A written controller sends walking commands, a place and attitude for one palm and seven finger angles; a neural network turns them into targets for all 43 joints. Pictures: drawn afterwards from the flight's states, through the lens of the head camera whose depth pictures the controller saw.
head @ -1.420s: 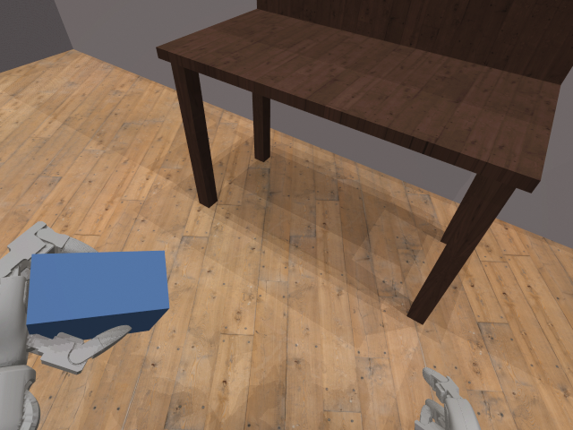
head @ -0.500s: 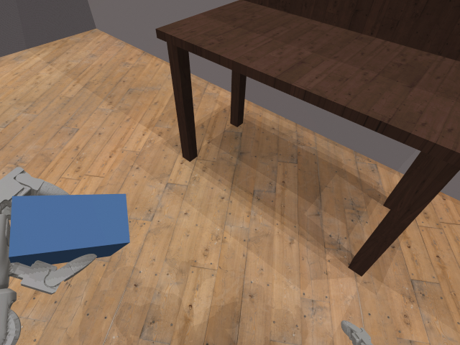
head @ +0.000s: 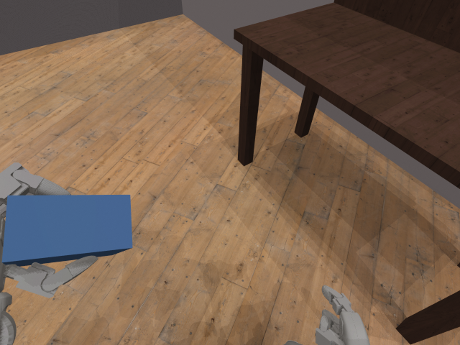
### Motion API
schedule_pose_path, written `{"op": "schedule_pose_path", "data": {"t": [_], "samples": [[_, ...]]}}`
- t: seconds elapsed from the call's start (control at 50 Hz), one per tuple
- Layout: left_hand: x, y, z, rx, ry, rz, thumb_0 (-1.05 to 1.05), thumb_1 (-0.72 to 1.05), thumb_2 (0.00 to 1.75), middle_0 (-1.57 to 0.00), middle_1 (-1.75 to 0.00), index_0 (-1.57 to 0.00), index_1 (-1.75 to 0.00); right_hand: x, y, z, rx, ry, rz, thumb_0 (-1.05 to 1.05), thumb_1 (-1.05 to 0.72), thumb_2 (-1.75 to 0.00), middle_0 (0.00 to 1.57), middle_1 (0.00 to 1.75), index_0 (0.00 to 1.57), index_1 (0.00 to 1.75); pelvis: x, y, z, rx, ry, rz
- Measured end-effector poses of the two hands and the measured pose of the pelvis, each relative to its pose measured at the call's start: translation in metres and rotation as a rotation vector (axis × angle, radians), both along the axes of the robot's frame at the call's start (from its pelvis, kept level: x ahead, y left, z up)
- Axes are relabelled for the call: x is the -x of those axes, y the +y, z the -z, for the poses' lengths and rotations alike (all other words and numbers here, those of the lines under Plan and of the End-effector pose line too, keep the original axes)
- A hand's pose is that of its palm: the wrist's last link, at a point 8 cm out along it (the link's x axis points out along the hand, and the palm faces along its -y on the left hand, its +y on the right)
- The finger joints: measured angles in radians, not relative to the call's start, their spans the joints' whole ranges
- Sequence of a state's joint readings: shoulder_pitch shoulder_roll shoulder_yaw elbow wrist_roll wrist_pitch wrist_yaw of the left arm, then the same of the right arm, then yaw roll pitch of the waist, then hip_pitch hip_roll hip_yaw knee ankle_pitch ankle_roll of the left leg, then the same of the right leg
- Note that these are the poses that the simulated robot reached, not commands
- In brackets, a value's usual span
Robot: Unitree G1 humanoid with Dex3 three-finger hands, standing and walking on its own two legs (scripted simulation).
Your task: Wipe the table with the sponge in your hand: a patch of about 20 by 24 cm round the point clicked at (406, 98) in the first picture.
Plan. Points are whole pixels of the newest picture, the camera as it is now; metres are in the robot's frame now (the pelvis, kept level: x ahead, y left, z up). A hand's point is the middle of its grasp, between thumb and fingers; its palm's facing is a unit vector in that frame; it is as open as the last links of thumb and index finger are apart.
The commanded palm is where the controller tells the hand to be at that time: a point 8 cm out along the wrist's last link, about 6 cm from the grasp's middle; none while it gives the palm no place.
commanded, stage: walk to a spot facing it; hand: left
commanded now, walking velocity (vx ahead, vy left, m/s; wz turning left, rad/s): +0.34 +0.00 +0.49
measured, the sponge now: (87, 230) +0.22 +0.20 +0.17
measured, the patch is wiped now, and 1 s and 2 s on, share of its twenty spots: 0.00 0.00 0.00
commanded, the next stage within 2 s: none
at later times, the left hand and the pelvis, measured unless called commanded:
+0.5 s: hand (69, 188) +0.27 +0.25 +0.18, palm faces +0.61 -0.67 -0.43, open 10.4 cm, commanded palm +0.21 +0.28 +0.18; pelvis +0.12 -0.03 -0.01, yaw +13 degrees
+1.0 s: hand (93, 194) +0.27 +0.22 +0.16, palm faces +0.78 -0.47 -0.41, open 10.4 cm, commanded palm +0.20 +0.23 +0.18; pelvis +0.21 -0.09 +0.00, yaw +32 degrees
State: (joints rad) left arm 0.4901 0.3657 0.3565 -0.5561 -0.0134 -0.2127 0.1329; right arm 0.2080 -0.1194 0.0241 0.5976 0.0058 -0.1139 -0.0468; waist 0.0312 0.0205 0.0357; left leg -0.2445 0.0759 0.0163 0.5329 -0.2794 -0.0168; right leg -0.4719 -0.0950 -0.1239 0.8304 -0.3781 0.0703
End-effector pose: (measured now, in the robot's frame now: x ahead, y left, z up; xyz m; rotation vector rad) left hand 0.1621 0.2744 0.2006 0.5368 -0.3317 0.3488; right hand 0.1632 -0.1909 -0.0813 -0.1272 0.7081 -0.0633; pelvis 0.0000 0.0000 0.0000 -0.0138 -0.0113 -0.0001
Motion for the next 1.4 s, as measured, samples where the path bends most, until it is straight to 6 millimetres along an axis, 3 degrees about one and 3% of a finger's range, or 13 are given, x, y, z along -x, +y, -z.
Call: {"op": "schedule_pose_path", "data": {"t": [0.14, 0.26, 0.36, 0.46, 0.6, 0.74, 0.82, 0.94, 1.02, 1.14, 1.26, 1.32, 1.4], "samples": [[-0.024, -0.025, 0.021, 0.022, 0.035, -0.125, -0.01, -0.51, 0.98, -0.71, -1.34, -0.71, -1.34, -0.044, -0.043, 0.034, 0.039, 0.077, -0.093, 0.01, -0.91, -0.9, 0.2, 0.3, 0.21, 0.3, -0.034, -0.038, 0.017, -0.022, -0.02, -0.093], [-0.037, -0.04, 0.015, 0.008, 0.101, -0.131, -0.01, -0.51, 0.98, -0.71, -1.34, -0.71, -1.34, -0.077, -0.081, 0.017, 0.121, 0.126, -0.085, 0.02, -0.91, -0.9, 0.2, 0.3, 0.2, 0.3, -0.061, -0.05, 0.001, -0.048, -0.011, -0.157], [-0.043, -0.031, -0.002, -0.048, 0.085, -0.175, -0.01, -0.51, 0.98, -0.71, -1.34, -0.72, -1.34, -0.109, -0.091, 0.001, 0.174, 0.118, -0.109, 0.02, -0.91, -0.9, 0.19, 0.3, 0.2, 0.3, -0.084, -0.052, -0.005, -0.065, 0.011, -0.199], [-0.05, -0.011, 0.0, -0.024, 0.02, -0.248, -0.01, -0.51, 0.98, -0.71, -1.34, -0.72, -1.34, -0.146, -0.073, -0.004, 0.2, 0.095, -0.158, 0.01, -0.91, -0.9, 0.19, 0.3, 0.2, 0.3, -0.11, -0.041, 0.001, -0.067, 0.019, -0.231], [-0.078, 0.01, 0.018, -0.016, -0.066, -0.24, -0.01, -0.51, 0.98, -0.71, -1.34, -0.72, -1.34, -0.192, -0.017, 0.01, 0.1, 0.005, -0.208, 0.01, -0.91, -0.9, 0.19, 0.3, 0.2, 0.3, -0.13, -0.033, 0.023, -0.043, -0.019, -0.297], [-0.063, -0.009, -0.012, -0.057, -0.031, -0.3, -0.01, -0.51, 0.98, -0.71, -1.34, -0.72, -1.34, -0.208, 0.021, 0.007, -0.016, 0.042, -0.335, 0.01, -0.91, -0.9, 0.2, 0.3, 0.2, 0.3, -0.157, -0.047, 0.006, 0.011, 0.007, -0.372], [-0.05, -0.021, -0.015, -0.064, 0.009, -0.43, -0.01, -0.51, 0.98, -0.71, -1.34, -0.72, -1.34, -0.226, 0.02, 0.017, -0.03, 0.076, -0.416, 0.01, -0.91, -0.9, 0.2, 0.3, 0.21, 0.3, -0.178, -0.062, 0.003, 0.024, 0.007, -0.423], [-0.049, -0.037, 0.014, 0.057, 0.046, -0.607, -0.01, -0.51, 0.98, -0.71, -1.34, -0.72, -1.34, -0.273, -0.003, 0.035, 0.052, 0.103, -0.539, 0.01, -0.91, -0.9, 0.2, 0.3, 0.21, 0.3, -0.201, -0.085, 0.01, -0.033, -0.01, -0.517], [-0.055, -0.047, 0.019, 0.102, 0.084, -0.611, -0.01, -0.51, 0.98, -0.71, -1.34, -0.72, -1.34, -0.305, -0.018, 0.019, 0.122, 0.078, -0.534, 0.02, -0.91, -0.9, 0.2, 0.3, 0.21, 0.3, -0.209, -0.091, 0.0, -0.064, -0.007, -0.566], [-0.048, -0.05, 0.0, 0.014, 0.067, -0.595, -0.01, -0.51, 0.98, -0.7, -1.34, -0.72, -1.34, -0.342, -0.019, -0.013, 0.188, -0.02, -0.532, 0.02, -0.91, -0.9, 0.19, 0.3, 0.2, 0.3, -0.216, -0.093, -0.003, -0.062, 0.031, -0.629], [-0.017, -0.035, 0.004, -0.024, -0.026, -0.643, -0.01, -0.51, 0.98, -0.7, -1.34, -0.72, -1.34, -0.349, 0.01, -0.015, 0.196, -0.081, -0.571, 0.01, -0.91, -0.9, 0.19, 0.29, 0.2, 0.3, -0.21, -0.083, 0.015, -0.042, 0.031, -0.68], [-0.005, -0.032, 0.011, -0.009, -0.004, -0.678, -0.01, -0.51, 0.98, -0.7, -1.34, -0.72, -1.34, -0.334, 0.03, -0.013, 0.137, -0.051, -0.633, 0.01, -0.91, -0.9, 0.19, 0.29, 0.2, 0.3, -0.208, -0.089, 0.009, -0.015, 0.011, -0.726], [0.014, -0.053, 0.006, 0.016, 0.023, -0.705, -0.01, -0.51, 0.98, -0.7, -1.34, -0.72, -1.34, -0.31, 0.05, -0.012, 0.064, 0.0, -0.736, 0.01, -0.91, -0.9, 0.19, 0.3, 0.2, 0.3, -0.209, -0.1, 0.0, 0.023, -0.002, -0.781]]}}
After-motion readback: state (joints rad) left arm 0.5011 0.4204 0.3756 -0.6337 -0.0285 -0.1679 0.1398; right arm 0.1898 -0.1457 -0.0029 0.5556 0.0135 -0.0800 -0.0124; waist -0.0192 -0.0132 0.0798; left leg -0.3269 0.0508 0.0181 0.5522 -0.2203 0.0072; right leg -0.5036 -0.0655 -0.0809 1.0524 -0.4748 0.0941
